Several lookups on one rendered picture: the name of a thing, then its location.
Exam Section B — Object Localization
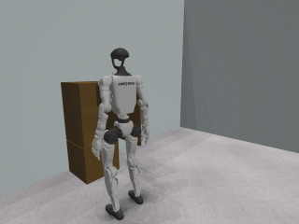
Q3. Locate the robot left upper arm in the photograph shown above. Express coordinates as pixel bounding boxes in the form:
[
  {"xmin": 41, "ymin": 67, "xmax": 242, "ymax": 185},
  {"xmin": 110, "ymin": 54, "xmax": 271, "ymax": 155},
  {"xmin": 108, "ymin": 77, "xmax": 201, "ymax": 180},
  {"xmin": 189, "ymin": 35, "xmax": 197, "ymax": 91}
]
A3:
[{"xmin": 98, "ymin": 76, "xmax": 112, "ymax": 113}]

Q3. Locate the cupboard door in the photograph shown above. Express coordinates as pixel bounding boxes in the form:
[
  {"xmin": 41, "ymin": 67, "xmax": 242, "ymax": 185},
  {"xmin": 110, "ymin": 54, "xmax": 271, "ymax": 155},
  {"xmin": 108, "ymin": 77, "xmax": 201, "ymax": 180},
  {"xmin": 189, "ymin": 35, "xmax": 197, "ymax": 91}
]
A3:
[{"xmin": 116, "ymin": 93, "xmax": 141, "ymax": 146}]

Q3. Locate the robot torso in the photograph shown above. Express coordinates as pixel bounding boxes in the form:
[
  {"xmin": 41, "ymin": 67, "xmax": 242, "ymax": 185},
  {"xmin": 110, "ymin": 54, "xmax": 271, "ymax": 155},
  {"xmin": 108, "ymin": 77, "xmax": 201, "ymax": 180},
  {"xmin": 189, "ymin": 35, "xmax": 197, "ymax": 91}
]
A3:
[{"xmin": 109, "ymin": 72, "xmax": 136, "ymax": 138}]

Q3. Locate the robot left hand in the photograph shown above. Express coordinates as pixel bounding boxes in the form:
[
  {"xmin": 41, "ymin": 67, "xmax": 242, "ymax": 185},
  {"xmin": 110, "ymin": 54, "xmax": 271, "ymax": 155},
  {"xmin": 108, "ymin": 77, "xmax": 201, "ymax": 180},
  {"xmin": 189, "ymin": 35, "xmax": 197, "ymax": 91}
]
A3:
[{"xmin": 92, "ymin": 138, "xmax": 105, "ymax": 161}]

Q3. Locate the left robot forearm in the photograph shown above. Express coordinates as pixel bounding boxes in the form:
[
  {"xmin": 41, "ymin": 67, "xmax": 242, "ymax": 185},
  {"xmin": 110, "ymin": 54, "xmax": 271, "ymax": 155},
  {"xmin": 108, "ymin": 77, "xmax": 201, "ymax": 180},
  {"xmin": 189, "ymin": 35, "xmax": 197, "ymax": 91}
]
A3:
[{"xmin": 94, "ymin": 104, "xmax": 108, "ymax": 139}]

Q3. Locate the robot right upper arm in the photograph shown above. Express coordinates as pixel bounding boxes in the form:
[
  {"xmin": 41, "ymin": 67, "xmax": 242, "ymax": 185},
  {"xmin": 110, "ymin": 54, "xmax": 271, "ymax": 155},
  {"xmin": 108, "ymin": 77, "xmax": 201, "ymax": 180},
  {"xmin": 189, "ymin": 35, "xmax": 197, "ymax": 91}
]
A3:
[{"xmin": 133, "ymin": 75, "xmax": 148, "ymax": 107}]

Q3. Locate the humanoid robot head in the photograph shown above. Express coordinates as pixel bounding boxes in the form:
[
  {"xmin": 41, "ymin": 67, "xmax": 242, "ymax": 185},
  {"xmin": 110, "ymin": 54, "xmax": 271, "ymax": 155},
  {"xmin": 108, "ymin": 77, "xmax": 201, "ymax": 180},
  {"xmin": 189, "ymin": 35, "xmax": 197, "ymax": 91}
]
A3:
[{"xmin": 110, "ymin": 48, "xmax": 131, "ymax": 77}]

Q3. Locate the right robot forearm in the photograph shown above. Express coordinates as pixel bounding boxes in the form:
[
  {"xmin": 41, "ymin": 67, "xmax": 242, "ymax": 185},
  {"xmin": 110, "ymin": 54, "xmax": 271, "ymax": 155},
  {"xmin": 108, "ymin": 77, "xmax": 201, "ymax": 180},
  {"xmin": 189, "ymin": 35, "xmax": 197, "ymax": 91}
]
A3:
[{"xmin": 140, "ymin": 103, "xmax": 149, "ymax": 128}]

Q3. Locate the robot right hand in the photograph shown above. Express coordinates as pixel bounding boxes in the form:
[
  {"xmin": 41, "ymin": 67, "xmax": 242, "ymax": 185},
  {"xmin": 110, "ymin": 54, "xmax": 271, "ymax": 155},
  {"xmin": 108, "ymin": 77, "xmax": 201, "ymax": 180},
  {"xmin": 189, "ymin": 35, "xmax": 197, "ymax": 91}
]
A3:
[{"xmin": 140, "ymin": 126, "xmax": 150, "ymax": 144}]

